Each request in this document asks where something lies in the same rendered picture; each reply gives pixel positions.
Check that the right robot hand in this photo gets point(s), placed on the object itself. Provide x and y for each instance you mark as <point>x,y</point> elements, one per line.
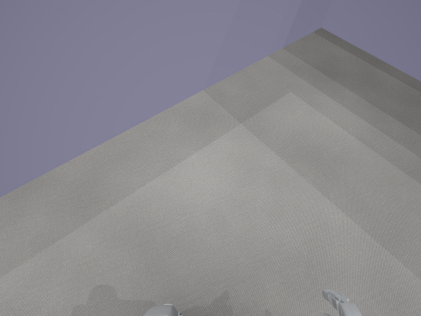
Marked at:
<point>341,303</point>

